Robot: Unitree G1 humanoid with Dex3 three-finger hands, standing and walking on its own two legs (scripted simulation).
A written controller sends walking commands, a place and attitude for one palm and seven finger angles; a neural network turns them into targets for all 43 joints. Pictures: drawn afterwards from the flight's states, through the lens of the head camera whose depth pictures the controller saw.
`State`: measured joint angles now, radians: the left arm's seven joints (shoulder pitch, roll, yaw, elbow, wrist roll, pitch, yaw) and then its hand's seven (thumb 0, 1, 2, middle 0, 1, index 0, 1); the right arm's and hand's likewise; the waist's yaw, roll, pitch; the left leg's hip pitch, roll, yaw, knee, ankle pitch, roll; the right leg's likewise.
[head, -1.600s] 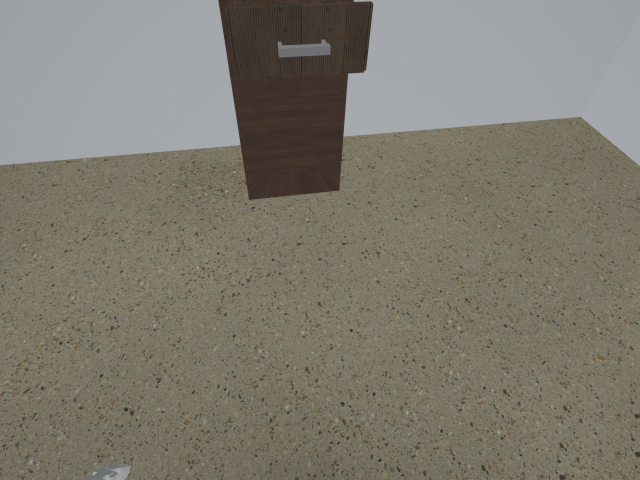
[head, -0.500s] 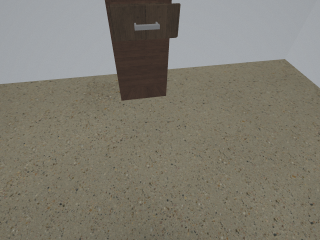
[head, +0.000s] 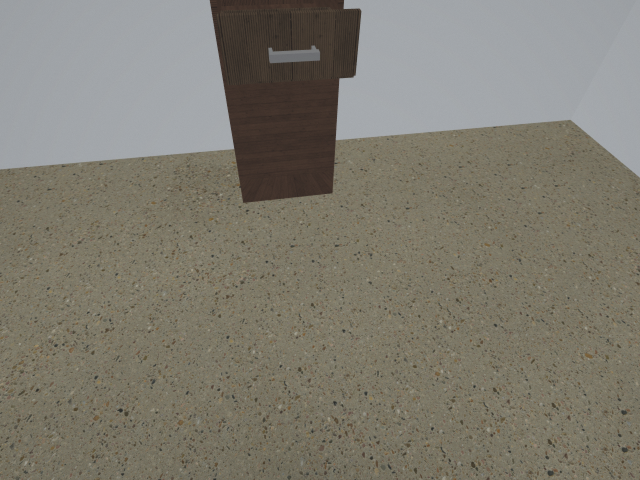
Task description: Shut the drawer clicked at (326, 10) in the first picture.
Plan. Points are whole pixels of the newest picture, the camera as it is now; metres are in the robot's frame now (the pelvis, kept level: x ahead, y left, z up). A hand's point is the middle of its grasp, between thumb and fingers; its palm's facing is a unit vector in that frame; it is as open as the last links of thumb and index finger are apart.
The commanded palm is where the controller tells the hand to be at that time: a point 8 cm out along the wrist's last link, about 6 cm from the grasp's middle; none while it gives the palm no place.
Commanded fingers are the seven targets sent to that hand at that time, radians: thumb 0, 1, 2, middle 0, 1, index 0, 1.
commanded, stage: walk to a spot facing it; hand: left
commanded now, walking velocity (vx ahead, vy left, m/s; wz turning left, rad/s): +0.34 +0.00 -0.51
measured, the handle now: (293, 53) +1.15 +0.15 +0.04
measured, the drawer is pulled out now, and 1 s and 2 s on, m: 0.30 0.30 0.30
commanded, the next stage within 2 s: turn to face it in 1.44 s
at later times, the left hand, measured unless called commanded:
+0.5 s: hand out of the picture +0.13 +0.12 -0.18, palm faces -0.11 -0.97 -0.20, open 7.4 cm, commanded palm none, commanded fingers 0.00 0.90 0.90 -0.20 -0.30 -0.20 -0.30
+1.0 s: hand (257, 358) +0.36 +0.14 -0.20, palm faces -0.22 -0.96 -0.14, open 7.4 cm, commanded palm none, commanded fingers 0.00 0.90 0.90 -0.20 -0.30 -0.20 -0.30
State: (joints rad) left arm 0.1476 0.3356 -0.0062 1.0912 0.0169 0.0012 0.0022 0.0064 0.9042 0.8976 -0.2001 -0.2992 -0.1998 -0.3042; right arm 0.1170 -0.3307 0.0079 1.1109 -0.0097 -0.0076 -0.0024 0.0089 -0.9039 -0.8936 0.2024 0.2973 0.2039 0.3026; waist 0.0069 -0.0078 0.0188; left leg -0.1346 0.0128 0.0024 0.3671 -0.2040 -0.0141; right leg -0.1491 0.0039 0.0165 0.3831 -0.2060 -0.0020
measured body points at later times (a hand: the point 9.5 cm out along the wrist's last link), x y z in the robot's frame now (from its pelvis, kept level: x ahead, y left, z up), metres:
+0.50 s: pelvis +0.12 -0.06 -0.01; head +0.12 -0.07 +0.44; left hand +0.14 +0.17 -0.16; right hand +0.06 -0.30 -0.17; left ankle +0.10 +0.08 -0.66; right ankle +0.07 -0.12 -0.75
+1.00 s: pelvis +0.35 -0.04 -0.02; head +0.36 -0.01 +0.43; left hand +0.38 +0.19 -0.18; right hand +0.35 -0.28 -0.15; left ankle +0.42 +0.01 -0.75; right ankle +0.23 -0.14 -0.64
